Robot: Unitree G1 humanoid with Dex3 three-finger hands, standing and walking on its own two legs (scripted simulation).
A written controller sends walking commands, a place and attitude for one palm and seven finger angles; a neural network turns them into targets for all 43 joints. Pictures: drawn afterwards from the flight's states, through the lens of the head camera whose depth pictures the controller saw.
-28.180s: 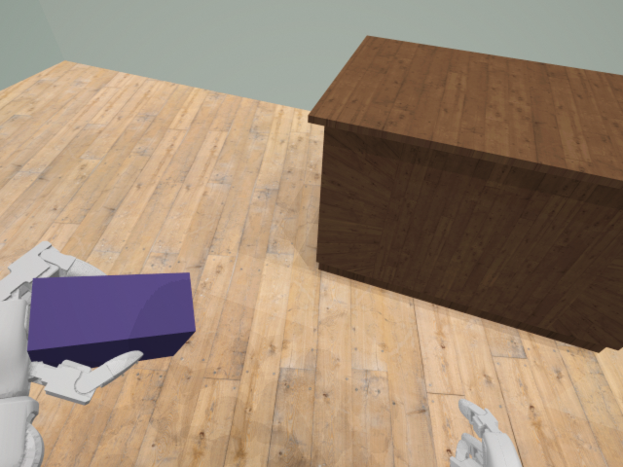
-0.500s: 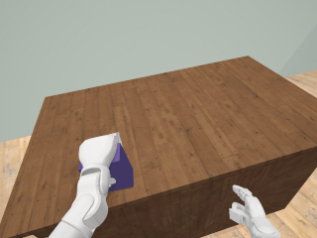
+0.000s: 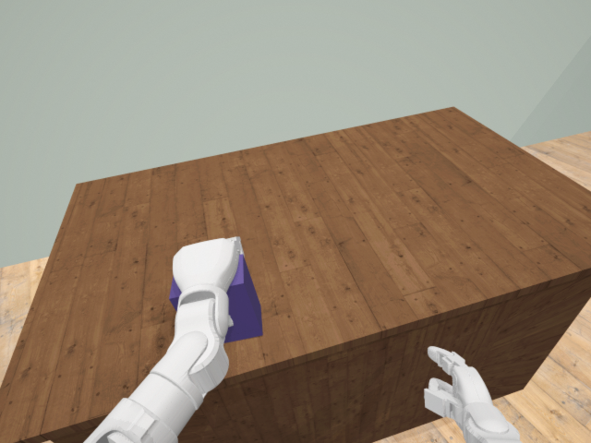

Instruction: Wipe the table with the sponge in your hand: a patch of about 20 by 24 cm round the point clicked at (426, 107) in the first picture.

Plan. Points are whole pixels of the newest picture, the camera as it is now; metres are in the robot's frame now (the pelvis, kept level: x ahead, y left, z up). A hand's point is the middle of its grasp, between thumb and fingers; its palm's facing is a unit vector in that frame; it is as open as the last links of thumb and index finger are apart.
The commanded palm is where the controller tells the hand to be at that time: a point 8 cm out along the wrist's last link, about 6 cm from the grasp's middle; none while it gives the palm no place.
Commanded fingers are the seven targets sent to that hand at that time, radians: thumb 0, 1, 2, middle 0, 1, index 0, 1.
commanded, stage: wipe forward along the third lane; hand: left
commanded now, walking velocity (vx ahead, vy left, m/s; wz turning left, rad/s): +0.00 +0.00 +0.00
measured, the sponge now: (223, 311) +0.31 +0.17 +0.02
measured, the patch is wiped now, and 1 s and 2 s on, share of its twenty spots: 0.75 0.85 1.00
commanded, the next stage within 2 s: wipe back along the third lane in 1.42 s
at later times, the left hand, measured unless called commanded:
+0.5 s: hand (220, 262) +0.36 +0.18 +0.07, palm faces -0.02 -0.05 -1.00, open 10.1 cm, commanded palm +0.33 +0.18 +0.10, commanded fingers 0.00 0.10 1.30 -1.20 -1.60 -1.20 -1.60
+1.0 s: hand (215, 243) +0.40 +0.20 +0.07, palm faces -0.05 -0.03 -1.00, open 10.1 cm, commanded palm +0.38 +0.21 +0.11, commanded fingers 0.00 0.10 1.30 -1.20 -1.60 -1.20 -1.60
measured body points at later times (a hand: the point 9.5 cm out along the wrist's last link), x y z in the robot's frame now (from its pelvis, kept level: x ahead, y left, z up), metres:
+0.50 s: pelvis +0.00 -0.01 +0.00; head -0.02 -0.04 +0.45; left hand +0.36 +0.18 +0.12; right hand +0.20 -0.24 -0.11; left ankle +0.05 +0.14 -0.73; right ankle -0.01 -0.08 -0.73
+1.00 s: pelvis +0.01 +0.00 +0.00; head +0.00 -0.03 +0.45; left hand +0.40 +0.20 +0.12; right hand +0.18 -0.24 -0.12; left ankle +0.05 +0.14 -0.73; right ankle -0.01 -0.08 -0.73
